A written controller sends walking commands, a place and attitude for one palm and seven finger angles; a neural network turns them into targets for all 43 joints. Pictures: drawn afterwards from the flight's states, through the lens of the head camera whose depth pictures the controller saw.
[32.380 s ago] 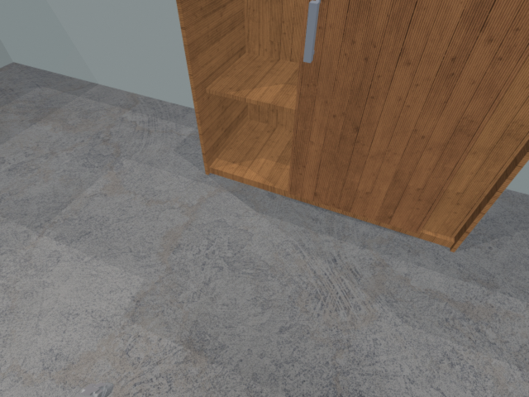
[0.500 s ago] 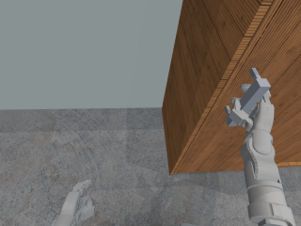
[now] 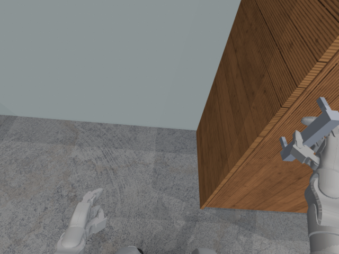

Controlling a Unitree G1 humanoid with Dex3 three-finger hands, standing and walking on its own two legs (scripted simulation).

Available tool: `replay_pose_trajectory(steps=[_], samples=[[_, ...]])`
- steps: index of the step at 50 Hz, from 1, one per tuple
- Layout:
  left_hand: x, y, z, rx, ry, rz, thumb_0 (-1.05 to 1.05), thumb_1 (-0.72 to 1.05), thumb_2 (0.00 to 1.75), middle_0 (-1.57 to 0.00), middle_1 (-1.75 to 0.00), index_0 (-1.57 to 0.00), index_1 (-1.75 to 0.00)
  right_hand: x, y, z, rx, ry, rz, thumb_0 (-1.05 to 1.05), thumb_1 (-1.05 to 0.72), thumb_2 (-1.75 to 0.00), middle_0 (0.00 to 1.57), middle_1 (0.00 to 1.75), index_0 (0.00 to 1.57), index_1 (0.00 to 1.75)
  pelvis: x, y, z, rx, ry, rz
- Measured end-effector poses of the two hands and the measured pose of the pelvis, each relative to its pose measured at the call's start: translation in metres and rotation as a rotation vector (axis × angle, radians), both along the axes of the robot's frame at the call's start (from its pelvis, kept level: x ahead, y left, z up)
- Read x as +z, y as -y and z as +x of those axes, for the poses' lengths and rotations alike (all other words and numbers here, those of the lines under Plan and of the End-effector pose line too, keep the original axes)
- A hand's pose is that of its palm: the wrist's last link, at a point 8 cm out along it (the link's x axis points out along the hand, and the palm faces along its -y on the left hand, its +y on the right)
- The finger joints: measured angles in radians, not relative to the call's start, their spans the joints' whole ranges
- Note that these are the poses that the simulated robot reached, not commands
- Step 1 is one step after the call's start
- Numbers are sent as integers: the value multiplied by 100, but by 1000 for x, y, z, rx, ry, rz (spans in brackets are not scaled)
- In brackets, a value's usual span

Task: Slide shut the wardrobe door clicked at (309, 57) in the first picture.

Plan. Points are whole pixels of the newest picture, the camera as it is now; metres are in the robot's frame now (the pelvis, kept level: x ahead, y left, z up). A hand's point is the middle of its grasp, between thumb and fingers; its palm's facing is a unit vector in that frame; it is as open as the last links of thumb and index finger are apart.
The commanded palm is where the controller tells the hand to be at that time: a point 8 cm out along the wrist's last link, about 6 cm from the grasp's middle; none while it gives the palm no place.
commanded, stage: stop walking and hold the door there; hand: right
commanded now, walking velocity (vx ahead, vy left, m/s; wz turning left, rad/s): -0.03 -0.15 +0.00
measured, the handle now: (303, 131) +0.39 -0.30 +0.09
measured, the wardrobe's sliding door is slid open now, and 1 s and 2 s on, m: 0.00 0.00 0.00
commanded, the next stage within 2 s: loosen the grip on the handle in 0.58 s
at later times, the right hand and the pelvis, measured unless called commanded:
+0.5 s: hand (298, 146) +0.34 -0.27 +0.10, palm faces +0.41 +0.88 -0.22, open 6.2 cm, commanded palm +0.30 -0.30 +0.10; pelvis +0.00 -0.01 +0.01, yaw +4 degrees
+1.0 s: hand (297, 146) +0.34 -0.27 +0.09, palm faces +0.41 +0.88 -0.22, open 10.7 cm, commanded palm +0.30 -0.30 +0.11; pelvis -0.03 -0.02 +0.00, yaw +0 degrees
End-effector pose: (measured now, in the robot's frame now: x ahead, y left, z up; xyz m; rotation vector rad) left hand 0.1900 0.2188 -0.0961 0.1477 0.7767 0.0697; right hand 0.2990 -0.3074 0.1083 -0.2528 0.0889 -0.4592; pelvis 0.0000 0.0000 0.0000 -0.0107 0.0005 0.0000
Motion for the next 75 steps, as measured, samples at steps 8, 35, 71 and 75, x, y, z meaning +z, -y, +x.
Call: replay_pose_trajectory(steps=[8,35,71,75], samples=[[6,-30,-43,98,-36,149,1,91,90,-20,-30,-20,-30,-1,2,0,35,27,19,-5,-63,-79,35,127,32,139,-7,16,-8,-1,16,20],[10,-29,-93,190,-72,135,1,90,90,-20,-30,-20,-30,3,6,2,69,-16,9,-5,-62,-76,33,126,36,139,7,21,-4,69,12,11],[7,15,-31,-32,5,112,1,90,90,-20,-30,-21,-30,-19,12,6,35,48,36,-1,54,-21,27,116,31,121,-6,28,14,-13,-68,18],[8,14,-29,-15,3,113,1,90,90,-20,-30,-21,-30,-28,28,1,-3,-19,42,-1,54,-21,26,115,30,120,-6,27,15,-9,-72,17]])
